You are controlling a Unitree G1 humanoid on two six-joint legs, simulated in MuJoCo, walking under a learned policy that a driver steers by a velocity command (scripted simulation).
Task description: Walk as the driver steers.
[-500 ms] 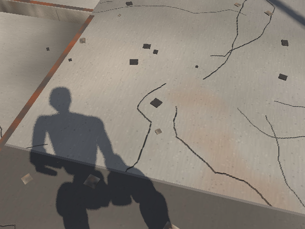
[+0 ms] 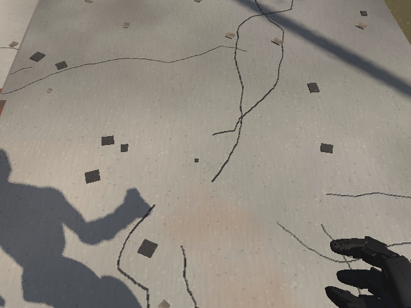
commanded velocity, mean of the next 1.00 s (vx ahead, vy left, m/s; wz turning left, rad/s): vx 1.00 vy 0.00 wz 0.32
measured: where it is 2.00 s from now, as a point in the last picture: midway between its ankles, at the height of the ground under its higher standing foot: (196, 85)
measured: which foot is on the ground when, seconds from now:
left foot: up 0.00-0.00, down 0.02-0.46, up 0.48-0.86, down 0.88-1.00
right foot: down 0.00-0.04, up 0.06-0.42, down 0.44-0.88, up 0.90-1.00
